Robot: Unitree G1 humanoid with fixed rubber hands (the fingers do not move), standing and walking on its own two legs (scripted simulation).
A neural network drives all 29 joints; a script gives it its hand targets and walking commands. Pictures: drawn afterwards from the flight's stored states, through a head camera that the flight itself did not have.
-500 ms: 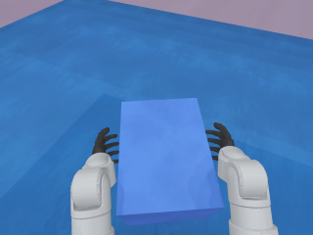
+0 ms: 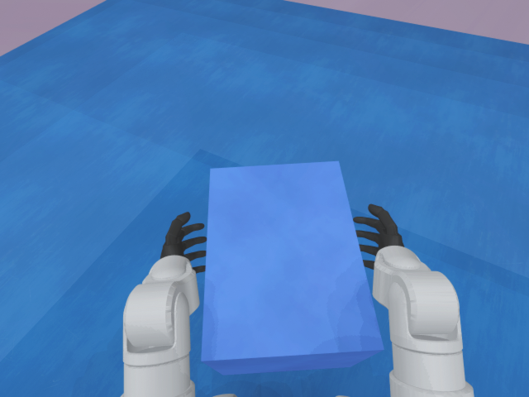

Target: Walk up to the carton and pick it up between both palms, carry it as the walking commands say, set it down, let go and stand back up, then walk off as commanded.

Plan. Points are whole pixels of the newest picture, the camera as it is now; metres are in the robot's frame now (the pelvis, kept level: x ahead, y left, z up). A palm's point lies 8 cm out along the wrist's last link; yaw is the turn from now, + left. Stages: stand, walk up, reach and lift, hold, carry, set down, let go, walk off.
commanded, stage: carry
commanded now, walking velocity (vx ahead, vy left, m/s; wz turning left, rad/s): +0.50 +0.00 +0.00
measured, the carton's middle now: (280, 268) +0.30 +0.00 -0.01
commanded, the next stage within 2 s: none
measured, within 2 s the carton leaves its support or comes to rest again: neither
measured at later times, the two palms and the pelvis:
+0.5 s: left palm (187, 105) +0.60 +0.17 +0.09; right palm (337, 101) +0.57 -0.12 +0.10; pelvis +0.32 +0.04 +0.02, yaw -4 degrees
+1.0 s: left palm (219, 28) +0.90 +0.12 +0.09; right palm (333, 23) +0.91 -0.16 +0.09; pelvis +0.64 -0.02 +0.01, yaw +0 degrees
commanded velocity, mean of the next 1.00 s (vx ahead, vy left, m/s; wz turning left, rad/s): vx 0.46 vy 0.00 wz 0.00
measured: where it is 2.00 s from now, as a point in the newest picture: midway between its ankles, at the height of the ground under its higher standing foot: (280, 226)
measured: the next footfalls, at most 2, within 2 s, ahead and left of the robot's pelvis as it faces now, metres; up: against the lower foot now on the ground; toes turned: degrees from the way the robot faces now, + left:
left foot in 0.26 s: +0.35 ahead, +0.12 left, +0.00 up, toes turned +10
right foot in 0.76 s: +0.66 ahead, -0.11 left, +0.00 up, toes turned -14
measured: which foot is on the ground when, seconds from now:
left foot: up 0.00-0.24, down 0.26-0.78, up 0.80-1.00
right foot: down 0.00-0.30, up 0.32-0.74, down 0.76-1.00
